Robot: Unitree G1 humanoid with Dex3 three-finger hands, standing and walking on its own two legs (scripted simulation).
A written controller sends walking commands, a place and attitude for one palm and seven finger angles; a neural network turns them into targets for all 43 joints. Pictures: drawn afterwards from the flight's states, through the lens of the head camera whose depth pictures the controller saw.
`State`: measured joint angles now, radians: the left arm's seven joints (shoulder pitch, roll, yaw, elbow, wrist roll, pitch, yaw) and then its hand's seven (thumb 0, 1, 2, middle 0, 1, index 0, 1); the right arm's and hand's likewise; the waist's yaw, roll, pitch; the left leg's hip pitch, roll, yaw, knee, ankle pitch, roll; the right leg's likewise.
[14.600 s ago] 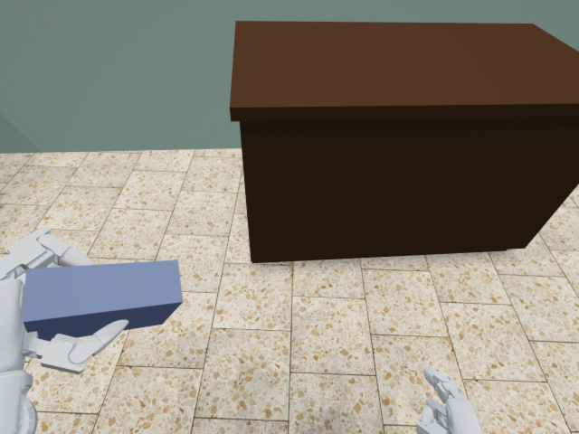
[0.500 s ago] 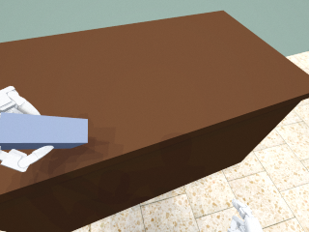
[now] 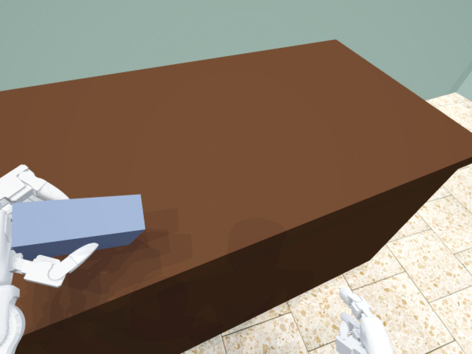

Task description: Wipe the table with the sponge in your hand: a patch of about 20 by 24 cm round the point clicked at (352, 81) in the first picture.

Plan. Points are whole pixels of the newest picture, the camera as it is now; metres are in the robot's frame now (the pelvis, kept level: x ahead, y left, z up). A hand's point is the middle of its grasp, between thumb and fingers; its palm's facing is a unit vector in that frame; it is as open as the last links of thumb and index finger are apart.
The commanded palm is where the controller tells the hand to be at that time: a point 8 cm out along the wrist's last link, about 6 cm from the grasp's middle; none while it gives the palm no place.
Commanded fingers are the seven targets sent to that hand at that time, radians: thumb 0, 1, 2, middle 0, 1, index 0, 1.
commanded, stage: come to a stop and stand still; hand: left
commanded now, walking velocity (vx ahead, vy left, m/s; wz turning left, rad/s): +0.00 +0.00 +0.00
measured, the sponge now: (101, 225) +0.24 +0.21 +0.14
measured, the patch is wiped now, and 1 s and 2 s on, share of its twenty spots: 0.00 0.00 0.00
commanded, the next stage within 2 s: look again from close up in 0.42 s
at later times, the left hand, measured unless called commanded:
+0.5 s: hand (33, 223) +0.22 +0.28 +0.16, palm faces +0.39 -0.85 -0.36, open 9.2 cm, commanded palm +0.16 +0.31 +0.17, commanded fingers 0.00 0.10 1.30 -1.20 -1.60 -1.20 -1.60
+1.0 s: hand (57, 238) +0.21 +0.25 +0.15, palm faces +0.40 -0.84 -0.36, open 9.2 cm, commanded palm +0.15 +0.28 +0.17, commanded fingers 0.00 0.10 1.30 -1.20 -1.60 -1.20 -1.60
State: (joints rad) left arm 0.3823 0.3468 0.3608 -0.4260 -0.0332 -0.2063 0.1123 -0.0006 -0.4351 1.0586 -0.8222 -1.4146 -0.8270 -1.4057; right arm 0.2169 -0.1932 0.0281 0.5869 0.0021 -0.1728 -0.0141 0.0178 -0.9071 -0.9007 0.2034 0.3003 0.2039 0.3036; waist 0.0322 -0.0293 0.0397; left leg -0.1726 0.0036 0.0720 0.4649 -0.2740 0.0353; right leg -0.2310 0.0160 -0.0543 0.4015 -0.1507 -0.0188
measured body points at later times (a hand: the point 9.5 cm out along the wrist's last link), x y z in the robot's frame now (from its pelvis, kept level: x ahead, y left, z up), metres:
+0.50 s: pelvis +0.00 +0.03 +0.00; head +0.03 +0.06 +0.45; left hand +0.20 +0.33 +0.18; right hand +0.18 -0.18 -0.07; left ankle -0.01 +0.09 -0.74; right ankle +0.04 -0.11 -0.74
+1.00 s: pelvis -0.01 +0.00 +0.00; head +0.01 +0.02 +0.45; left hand +0.18 +0.29 +0.17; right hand +0.17 -0.23 -0.07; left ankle -0.01 +0.09 -0.74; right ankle +0.04 -0.11 -0.74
